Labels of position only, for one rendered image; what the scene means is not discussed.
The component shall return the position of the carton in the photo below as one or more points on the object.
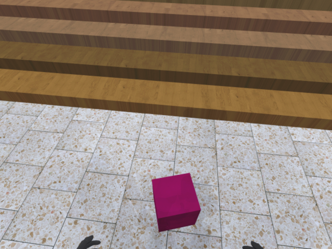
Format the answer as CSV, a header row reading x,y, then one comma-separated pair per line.
x,y
176,202

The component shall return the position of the robot left hand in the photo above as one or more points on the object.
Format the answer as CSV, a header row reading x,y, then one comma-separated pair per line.
x,y
87,242

